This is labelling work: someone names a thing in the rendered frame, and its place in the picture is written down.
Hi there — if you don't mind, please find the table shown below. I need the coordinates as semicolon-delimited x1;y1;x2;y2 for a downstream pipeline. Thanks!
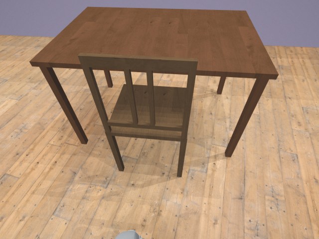
30;7;279;157

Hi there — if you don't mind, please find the chair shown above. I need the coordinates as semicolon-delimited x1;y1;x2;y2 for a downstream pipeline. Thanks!
78;53;198;177

